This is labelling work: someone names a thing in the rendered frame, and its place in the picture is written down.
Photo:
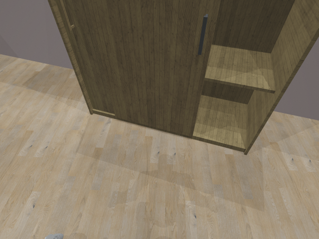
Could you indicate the wardrobe door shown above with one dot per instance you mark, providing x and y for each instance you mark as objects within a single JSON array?
[
  {"x": 149, "y": 51},
  {"x": 85, "y": 47}
]

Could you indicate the handle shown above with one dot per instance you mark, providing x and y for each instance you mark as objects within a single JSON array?
[
  {"x": 202, "y": 34},
  {"x": 64, "y": 15}
]

